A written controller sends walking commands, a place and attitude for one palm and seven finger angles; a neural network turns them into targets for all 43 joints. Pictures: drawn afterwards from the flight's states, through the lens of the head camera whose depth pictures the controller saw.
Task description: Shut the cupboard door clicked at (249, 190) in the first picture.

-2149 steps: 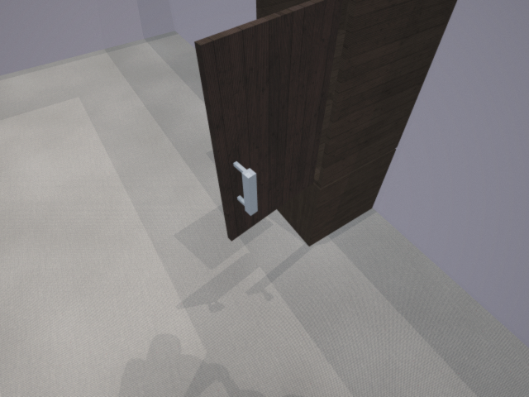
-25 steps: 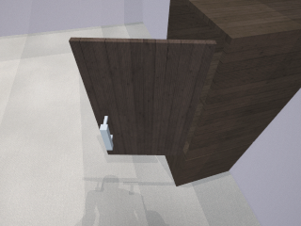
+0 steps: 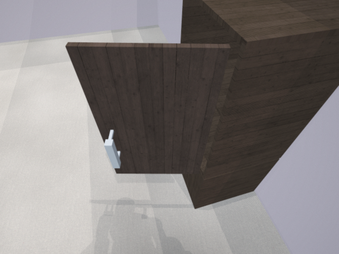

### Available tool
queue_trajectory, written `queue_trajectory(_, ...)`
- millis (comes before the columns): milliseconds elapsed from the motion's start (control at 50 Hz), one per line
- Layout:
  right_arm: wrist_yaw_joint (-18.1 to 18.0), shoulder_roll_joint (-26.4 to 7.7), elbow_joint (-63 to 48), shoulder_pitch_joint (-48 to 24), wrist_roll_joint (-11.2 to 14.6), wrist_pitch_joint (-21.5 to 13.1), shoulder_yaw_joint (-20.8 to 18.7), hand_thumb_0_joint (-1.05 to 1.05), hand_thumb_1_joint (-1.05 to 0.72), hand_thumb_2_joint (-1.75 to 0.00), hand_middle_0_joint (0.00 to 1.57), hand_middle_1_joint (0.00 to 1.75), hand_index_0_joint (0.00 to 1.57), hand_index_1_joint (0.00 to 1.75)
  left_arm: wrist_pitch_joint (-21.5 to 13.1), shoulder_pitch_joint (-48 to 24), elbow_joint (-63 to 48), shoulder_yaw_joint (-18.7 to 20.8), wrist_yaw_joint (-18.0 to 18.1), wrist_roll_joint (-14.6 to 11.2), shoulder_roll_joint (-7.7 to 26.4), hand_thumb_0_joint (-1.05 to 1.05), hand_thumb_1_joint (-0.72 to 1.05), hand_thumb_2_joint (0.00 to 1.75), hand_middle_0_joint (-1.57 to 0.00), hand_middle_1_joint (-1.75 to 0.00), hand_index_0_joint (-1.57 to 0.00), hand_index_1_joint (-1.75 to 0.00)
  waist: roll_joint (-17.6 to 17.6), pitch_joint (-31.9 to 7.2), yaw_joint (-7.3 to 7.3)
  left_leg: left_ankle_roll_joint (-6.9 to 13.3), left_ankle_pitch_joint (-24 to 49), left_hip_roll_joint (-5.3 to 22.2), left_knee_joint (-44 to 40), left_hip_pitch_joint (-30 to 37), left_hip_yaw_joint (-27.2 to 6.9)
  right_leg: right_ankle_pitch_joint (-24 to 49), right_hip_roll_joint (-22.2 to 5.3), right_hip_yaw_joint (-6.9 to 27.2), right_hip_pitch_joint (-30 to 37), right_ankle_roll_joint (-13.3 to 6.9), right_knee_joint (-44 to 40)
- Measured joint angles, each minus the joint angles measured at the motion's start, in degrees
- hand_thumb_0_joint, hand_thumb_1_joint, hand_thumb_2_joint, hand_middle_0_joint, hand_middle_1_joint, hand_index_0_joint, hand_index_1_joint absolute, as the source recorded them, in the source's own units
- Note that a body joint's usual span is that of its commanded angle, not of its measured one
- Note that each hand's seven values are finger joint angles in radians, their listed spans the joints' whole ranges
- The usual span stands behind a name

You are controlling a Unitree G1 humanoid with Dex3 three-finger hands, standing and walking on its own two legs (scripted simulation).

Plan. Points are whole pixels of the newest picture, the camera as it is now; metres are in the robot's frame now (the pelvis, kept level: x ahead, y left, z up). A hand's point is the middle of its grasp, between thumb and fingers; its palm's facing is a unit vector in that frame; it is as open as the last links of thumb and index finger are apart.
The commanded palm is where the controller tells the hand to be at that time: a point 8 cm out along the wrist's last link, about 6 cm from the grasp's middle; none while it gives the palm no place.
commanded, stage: look again from close up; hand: left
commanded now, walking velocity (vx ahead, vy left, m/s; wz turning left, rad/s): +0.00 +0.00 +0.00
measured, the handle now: (114, 149) +0.45 +0.22 -0.11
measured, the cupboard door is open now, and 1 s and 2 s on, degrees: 74 74 74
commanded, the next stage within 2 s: raise the hand and make a fist in 0.16 s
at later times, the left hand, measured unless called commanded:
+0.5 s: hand (102, 209) +0.22 +0.17 -0.01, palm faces +0.20 -0.98 -0.02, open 7.0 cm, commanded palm +0.11 +0.22 -0.07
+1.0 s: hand (114, 229) +0.19 +0.15 -0.09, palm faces -0.07 -1.00 +0.02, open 4.6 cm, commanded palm +0.14 +0.22 -0.07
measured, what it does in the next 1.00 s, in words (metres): lowers itself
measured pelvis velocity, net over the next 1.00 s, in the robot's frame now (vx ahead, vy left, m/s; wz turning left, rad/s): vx -0.02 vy -0.02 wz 0.04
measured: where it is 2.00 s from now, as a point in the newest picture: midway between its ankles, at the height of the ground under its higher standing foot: outside the picture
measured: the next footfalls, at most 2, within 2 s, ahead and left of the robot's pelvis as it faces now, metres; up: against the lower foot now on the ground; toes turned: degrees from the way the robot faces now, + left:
none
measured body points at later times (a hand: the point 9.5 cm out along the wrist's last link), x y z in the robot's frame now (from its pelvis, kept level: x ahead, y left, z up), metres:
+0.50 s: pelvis -0.01 -0.01 -0.03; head -0.01 -0.02 +0.42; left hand +0.20 +0.22 -0.01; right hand +0.14 -0.27 -0.11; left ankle +0.02 +0.10 -0.74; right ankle +0.02 -0.14 -0.74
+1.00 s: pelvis -0.02 -0.02 -0.13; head +0.07 -0.02 +0.31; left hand +0.19 +0.21 -0.09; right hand +0.21 -0.21 -0.22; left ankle +0.02 +0.10 -0.74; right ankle +0.02 -0.14 -0.74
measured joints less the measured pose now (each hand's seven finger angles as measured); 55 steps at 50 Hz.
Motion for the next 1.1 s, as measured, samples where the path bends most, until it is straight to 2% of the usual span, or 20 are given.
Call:
queue_trajectory(280, 0.0, 0.0, 0.3, 0.3, 0.1, -0.1, 0.4, 0.00, -0.91, -0.90, 0.20, 0.30, 0.20, 0.30, -0.3, -0.7, 0.3, -0.1, 0.3, 0.0, 0.2, 0.00, 0.90, 0.90, -0.20, -0.30, -0.20, -0.30, 0.4, -0.2, -0.05, -0.5, -0.2, 0.8, 0.5, -0.2, -0.5, 0.0, 0.7, -0.5, 0.3, -0.5, -0.5)
queue_trajectory(300, -0.8, -0.1, -2.1, 1.3, -0.1, -1.0, 0.7, 0.01, -0.91, -0.90, 0.20, 0.30, 0.20, 0.30, 3.6, 2.1, -9.1, 2.6, -0.4, -1.4, 0.2, 0.01, 0.91, 0.90, -0.20, -0.30, -0.20, -0.30, 0.3, 0.3, -0.25, -0.5, -0.7, 0.9, 1.5, -0.4, -0.7, -0.2, 0.8, -0.7, 0.4, -0.5, 0.1)
queue_trajectory(320, -2.2, -0.3, -5.1, 3.2, 0.4, -3.6, 1.1, 0.01, -0.92, -0.90, 0.20, 0.30, 0.20, 0.30, 5.3, 5.8, -20.8, 3.0, 0.0, -3.4, 0.8, 0.01, 0.91, 0.90, -0.20, -0.30, -0.20, -0.30, -0.1, 0.0, 0.03, -0.5, -1.1, 0.9, 2.2, -0.7, -0.7, -0.7, 0.8, -0.7, -0.1, -0.7, 1.1)
queue_trajectory(360, -3.7, -1.5, -8.6, 6.0, 1.7, -9.9, 1.9, 0.01, -0.92, -0.90, 0.20, 0.30, 0.20, 0.30, 1.2, 10.3, -37.3, 2.4, 2.2, -7.0, 2.5, 0.02, 0.91, 0.90, -0.21, -0.31, -0.21, -0.31, -0.2, -2.4, 0.48, -0.7, -2.0, 0.8, 3.6, -1.4, -1.0, -1.9, 0.7, -1.0, -0.8, -1.1, 2.9)
queue_trajectory(400, -3.4, -3.3, -11.9, 6.3, 2.5, -13.6, 1.7, 0.01, -0.92, -0.90, 0.20, 0.30, 0.20, 0.30, -2.3, 9.1, -45.6, 2.2, 3.5, -9.0, 2.8, 0.02, 0.92, 0.90, -0.22, -0.32, -0.22, -0.32, 0.5, -4.3, -0.78, -0.7, -3.1, 0.3, 6.3, -3.2, -2.3, -3.4, 0.2, -2.3, -1.8, -1.0, 5.2)
queue_trajectory(440, -2.7, -5.0, -15.7, 4.6, 2.1, -16.1, 0.8, 0.01, -0.91, -0.90, 0.20, 0.30, 0.20, 0.30, -8.2, 4.8, -47.7, 3.1, 2.5, -9.7, 2.2, 0.02, 0.91, 0.90, -0.23, -0.34, -0.23, -0.34, 1.2, -5.7, -2.24, -0.8, -4.6, -0.1, 10.8, -7.5, -3.3, -5.4, -0.3, -3.2, -5.5, -1.0, 9.6)
queue_trajectory(480, -1.6, -5.8, -19.7, 2.0, 1.4, -17.6, -0.5, 0.01, -0.91, -0.90, 0.20, 0.30, 0.20, 0.30, -15.7, 1.4, -47.5, 4.7, -0.9, -11.2, 1.4, 0.01, 0.91, 0.90, -0.25, -0.36, -0.25, -0.36, 0.9, -7.5, -2.68, -1.0, -6.4, 0.0, 16.1, -13.4, -3.1, -7.5, -0.4, -2.9, -11.8, -1.2, 15.4)
queue_trajectory(560, 1.0, -5.7, -27.2, -2.4, 0.4, -18.1, -2.7, 0.01, -0.91, -0.90, 0.20, 0.30, 0.20, 0.30, -31.5, 1.8, -46.8, 7.1, -13.5, -14.7, 0.7, 0.00, 0.91, 0.90, -0.31, -0.42, -0.31, -0.42, -2.3, -10.4, -1.93, -1.5, -11.1, 1.0, 28.0, -25.7, -2.2, -12.0, 0.3, -1.7, -24.9, -1.7, 27.9)
queue_trajectory(580, 1.4, -5.7, -28.9, -3.1, 0.4, -17.9, -3.2, 0.01, -0.91, -0.90, 0.20, 0.30, 0.20, 0.30, -34.3, 2.9, -46.6, 7.5, -16.3, -14.9, 0.8, 0.00, 0.91, 0.90, -0.32, -0.44, -0.32, -0.44, -3.1, -10.8, -1.58, -1.8, -12.4, 1.2, 31.0, -28.6, -2.3, -13.3, 0.5, -1.8, -27.8, -1.9, 31.0)
queue_trajectory(620, 1.8, -6.2, -32.1, -4.2, 0.5, -17.4, -4.0, 0.01, -0.91, -0.90, 0.20, 0.30, 0.20, 0.30, -36.4, 6.0, -46.7, 8.0, -19.9, -15.2, 1.3, 0.00, 0.90, 0.90, -0.36, -0.48, -0.36, -0.48, -4.3, -11.2, -0.58, -2.2, -14.9, 1.6, 36.9, -34.0, -2.9, -15.7, 0.8, -2.2, -32.9, -2.3, 36.6)
queue_trajectory(660, 1.6, -6.9, -34.6, -5.2, 0.6, -16.8, -4.4, 0.01, -0.90, -0.90, 0.20, 0.30, 0.20, 0.30, -35.5, 9.8, -48.0, 8.4, -21.2, -15.8, 2.0, 0.00, 0.90, 0.90, -0.40, -0.52, -0.40, -0.51, -4.5, -11.2, 0.68, -2.5, -17.1, 1.8, 42.1, -38.6, -3.8, -17.8, 0.9, -3.0, -36.9, -2.9, 41.3)
queue_trajectory(740, 0.1, -7.4, -36.6, -6.9, 0.4, -16.6, -3.9, 0.01, -0.90, -0.90, 0.20, 0.30, 0.20, 0.30, -33.2, 16.3, -55.6, 8.9, -19.5, -17.0, 3.4, 0.01, 0.90, 0.90, -0.47, -0.59, -0.47, -0.59, -2.5, -11.4, 3.29, -3.0, -20.3, 2.1, 50.1, -45.6, -6.4, -21.0, 1.2, -5.4, -42.3, -3.3, 47.4)
queue_trajectory(800, -1.0, -6.6, -35.7, -8.1, 0.1, -16.6, -2.2, 0.01, -0.90, -0.90, 0.20, 0.30, 0.20, 0.30, -34.8, 16.4, -63.2, 9.0, -19.0, -18.2, 4.3, 0.02, 0.90, 0.90, -0.52, -0.65, -0.52, -0.65, -0.5, -11.8, 4.92, -3.1, -21.8, 2.2, 54.0, -49.3, -8.0, -22.2, 1.5, -6.8, -45.0, -3.4, 50.1)
queue_trajectory(840, -1.6, -5.6, -34.9, -8.8, 0.1, -16.3, -0.8, 0.01, -0.90, -0.90, 0.20, 0.30, 0.20, 0.30, -35.2, 13.6, -66.8, 8.4, -20.1, -18.7, 4.3, 0.02, 0.90, 0.90, -0.56, -0.69, -0.55, -0.69, 1.0, -11.9, 5.37, -3.0, -22.4, 2.3, 55.8, -51.2, -8.6, -22.6, 1.6, -7.4, -46.4, -3.4, 51.4)
queue_trajectory(900, -2.0, -3.4, -34.1, -8.9, 0.9, -14.9, 1.1, 0.01, -0.90, -0.90, 0.20, 0.30, 0.20, 0.30, -30.8, 7.9, -68.4, 7.3, -22.8, -18.7, 4.1, 0.02, 0.90, 0.90, -0.61, -0.75, -0.61, -0.75, 2.6, -11.9, 4.85, -2.9, -22.5, 2.5, 56.9, -53.0, -8.5, -22.5, 1.8, -7.2, -48.2, -3.3, 52.2)
queue_trajectory(960, -2.1, -1.1, -34.3, -7.0, 2.0, -12.1, 1.9, 0.01, -0.90, -0.90, 0.20, 0.30, 0.21, 0.30, -21.3, 4.9, -66.8, 6.7, -24.5, -18.3, 4.1, 0.01, 0.90, 0.90, -0.66, -0.81, -0.66, -0.81, 3.0, -12.2, 3.47, -2.6, -22.0, 2.6, 55.6, -52.9, -7.3, -21.8, 1.9, -6.0, -48.8, -2.9, 51.3)
queue_trajectory(1000, -2.1, -0.3, -34.6, -5.0, 2.2, -10.5, 1.8, 0.01, -0.90, -0.90, 0.21, 0.30, 0.21, 0.30, -15.5, 5.4, -65.8, 7.1, -23.7, -18.0, 4.2, 0.01, 0.90, 0.90, -0.70, -0.85, -0.70, -0.85, 3.0, -12.2, 2.45, -2.2, -21.6, 2.7, 54.0, -51.9, -6.3, -21.3, 1.9, -5.2, -48.3, -2.5, 50.0)
queue_trajectory(1020, -2.1, -0.1, -34.7, -3.9, 2.3, -9.9, 1.5, 0.01, -0.90, -0.90, 0.21, 0.30, 0.21, 0.30, -13.8, 6.4, -65.8, 7.4, -22.6, -17.9, 4.1, 0.01, 0.90, 0.90, -0.72, -0.87, -0.72, -0.87, 2.9, -12.3, 2.08, -2.1, -21.4, 2.7, 53.1, -51.3, -5.9, -21.0, 1.9, -4.7, -47.9, -2.4, 49.4)
queue_trajectory(1060, -2.3, -0.2, -34.6, -1.8, 2.0, -9.5, 0.8, 0.01, -0.90, -0.90, 0.21, 0.30, 0.21, 0.30, -13.3, 8.8, -66.4, 8.5, -19.6, -17.9, 4.1, 0.02, 0.90, 0.90, -0.76, -0.91, -0.76, -0.91, 2.6, -12.5, 1.74, -1.8, -21.2, 2.8, 51.8, -50.1, -5.3, -20.6, 2.0, -4.1, -47.0, -2.2, 48.1)
queue_trajectory(1100, -2.3, -0.8, -34.1, -0.1, 1.7, -9.7, 0.0, 0.01, -0.90, -0.90, 0.21, 0.30, 0.21, 0.30, -16.1, 11.3, -67.4, 9.8, -16.8, -18.0, 4.0, 0.02, 0.90, 0.90, -0.79, -0.95, -0.79, -0.95, 2.2, -12.8, 1.73, -1.7, -21.0, 2.8, 51.0, -49.5, -5.0, -20.4, 1.9, -3.9, -46.4, -2.0, 47.3)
